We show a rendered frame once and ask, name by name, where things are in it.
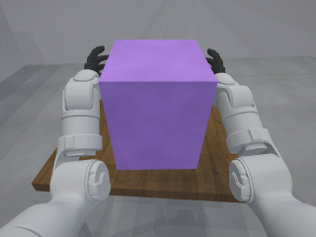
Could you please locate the robot left upper arm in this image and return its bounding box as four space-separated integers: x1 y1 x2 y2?
0 159 111 237

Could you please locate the left robot forearm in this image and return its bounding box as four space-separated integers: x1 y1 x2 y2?
49 69 103 196

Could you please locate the robot right hand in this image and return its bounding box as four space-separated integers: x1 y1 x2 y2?
205 48 225 74

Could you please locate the robot left hand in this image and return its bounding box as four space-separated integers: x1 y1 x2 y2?
84 45 110 77

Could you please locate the robot right upper arm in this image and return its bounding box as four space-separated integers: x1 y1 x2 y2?
229 153 316 237

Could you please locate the table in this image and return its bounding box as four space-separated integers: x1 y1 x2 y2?
32 98 245 237

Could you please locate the carton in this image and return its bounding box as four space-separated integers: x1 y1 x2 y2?
98 39 218 170

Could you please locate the right robot forearm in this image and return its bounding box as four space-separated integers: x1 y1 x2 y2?
212 72 292 190

